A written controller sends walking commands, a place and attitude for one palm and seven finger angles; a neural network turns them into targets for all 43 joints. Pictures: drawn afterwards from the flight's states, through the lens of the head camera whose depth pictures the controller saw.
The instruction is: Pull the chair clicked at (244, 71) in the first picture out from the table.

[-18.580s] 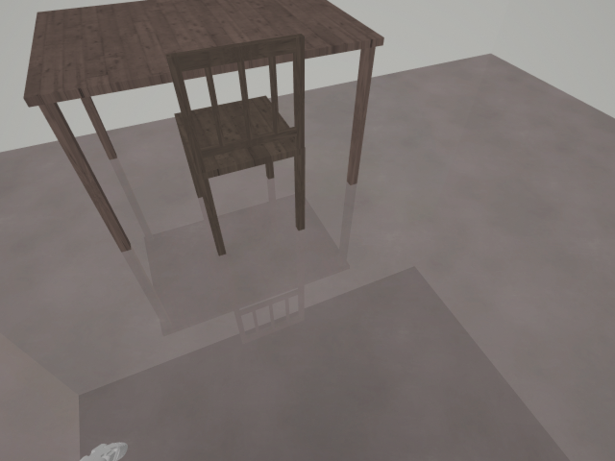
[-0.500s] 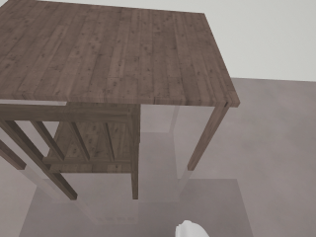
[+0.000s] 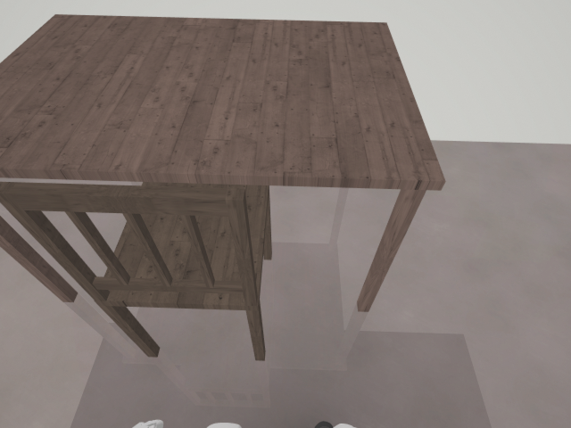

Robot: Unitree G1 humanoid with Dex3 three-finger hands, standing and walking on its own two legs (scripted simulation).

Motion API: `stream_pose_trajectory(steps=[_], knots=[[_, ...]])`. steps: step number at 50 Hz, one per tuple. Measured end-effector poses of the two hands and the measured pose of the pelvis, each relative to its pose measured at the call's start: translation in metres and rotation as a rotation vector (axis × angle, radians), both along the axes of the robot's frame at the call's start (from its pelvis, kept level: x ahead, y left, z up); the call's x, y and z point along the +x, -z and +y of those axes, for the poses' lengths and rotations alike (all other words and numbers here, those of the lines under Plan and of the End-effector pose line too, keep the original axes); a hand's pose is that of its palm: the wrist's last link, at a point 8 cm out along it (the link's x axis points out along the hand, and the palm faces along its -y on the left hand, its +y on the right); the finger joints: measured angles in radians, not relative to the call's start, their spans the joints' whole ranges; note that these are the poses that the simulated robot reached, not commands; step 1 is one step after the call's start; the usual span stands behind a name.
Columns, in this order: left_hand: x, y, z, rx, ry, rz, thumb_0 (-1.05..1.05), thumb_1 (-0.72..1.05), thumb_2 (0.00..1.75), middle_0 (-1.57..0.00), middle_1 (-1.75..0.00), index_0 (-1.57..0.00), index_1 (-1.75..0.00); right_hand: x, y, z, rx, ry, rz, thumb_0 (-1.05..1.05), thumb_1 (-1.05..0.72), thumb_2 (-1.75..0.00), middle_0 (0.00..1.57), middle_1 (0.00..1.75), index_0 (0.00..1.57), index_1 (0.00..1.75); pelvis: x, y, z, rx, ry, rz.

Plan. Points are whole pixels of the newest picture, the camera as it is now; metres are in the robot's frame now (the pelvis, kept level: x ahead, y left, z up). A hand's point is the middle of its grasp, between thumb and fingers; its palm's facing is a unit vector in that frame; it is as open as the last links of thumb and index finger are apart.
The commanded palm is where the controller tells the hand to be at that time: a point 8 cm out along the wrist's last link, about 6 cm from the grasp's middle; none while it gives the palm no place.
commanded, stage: come to a stop and stand still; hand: left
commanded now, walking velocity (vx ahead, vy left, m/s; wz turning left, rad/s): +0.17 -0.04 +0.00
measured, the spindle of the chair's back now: (151, 250) +0.43 +0.30 -0.10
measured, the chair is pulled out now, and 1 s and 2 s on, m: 0.00 0.00 0.00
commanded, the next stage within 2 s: look again from close up in 0.96 s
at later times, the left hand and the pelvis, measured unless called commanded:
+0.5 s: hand out of the picture -0.02 +0.17 -0.17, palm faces -0.03 -0.98 -0.19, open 7.4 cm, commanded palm none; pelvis -0.02 +0.00 +0.01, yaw -2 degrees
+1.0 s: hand out of the picture -0.05 +0.11 -0.16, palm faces +0.05 -0.99 -0.15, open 7.3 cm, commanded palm none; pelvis -0.02 -0.04 +0.01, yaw -1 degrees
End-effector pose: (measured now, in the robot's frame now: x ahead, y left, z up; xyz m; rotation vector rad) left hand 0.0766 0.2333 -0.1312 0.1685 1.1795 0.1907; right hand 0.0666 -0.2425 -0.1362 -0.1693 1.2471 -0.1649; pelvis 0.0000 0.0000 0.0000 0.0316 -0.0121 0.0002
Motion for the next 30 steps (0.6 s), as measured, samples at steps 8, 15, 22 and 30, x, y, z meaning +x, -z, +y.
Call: stream_pose_trajectory(steps=[8, 15, 22, 30], knots=[[-0.069, 0.009, 0.027, -0.049, -0.049, 0.119, 0.0, 0.91, 0.9, -0.2, -0.3, -0.2, -0.3, -0.062, -0.015, 0.037, -0.01, 0.006, 0.031, 0.0, -0.91, -0.9, 0.19, 0.3, 0.2, 0.3, -0.02, -0.009, 0.023, -0.036, 0.002, -0.005], [-0.121, 0.003, 0.027, -0.066, -0.055, 0.241, 0.01, 0.91, 0.9, -0.2, -0.3, -0.2, -0.3, -0.131, -0.015, 0.066, 0.046, 0.059, 0.199, 0.0, -0.9, -0.9, 0.2, 0.3, 0.2, 0.3, -0.022, -0.016, 0.027, -0.033, 0.017, 0.02], [-0.115, 0.001, 0.003, -0.06, 0.014, 0.318, 0.01, 0.91, 0.9, -0.2, -0.3, -0.2, -0.3, -0.183, -0.013, 0.068, 0.09, 0.141, 0.321, 0.0, -0.9, -0.9, 0.2, 0.3, 0.2, 0.3, -0.025, -0.014, 0.01, -0.023, 0.033, 0.036], [-0.075, 0.001, -0.028, -0.007, 0.019, 0.183, 0.02, 0.95, 0.9, -0.2, -0.3, -0.2, -0.3, -0.194, 0.005, 0.035, 0.12, 0.153, 0.393, 0.0, -0.9, -0.9, 0.2, 0.3, 0.2, 0.3, -0.019, -0.006, -0.021, -0.03, 0.008, 0.008]])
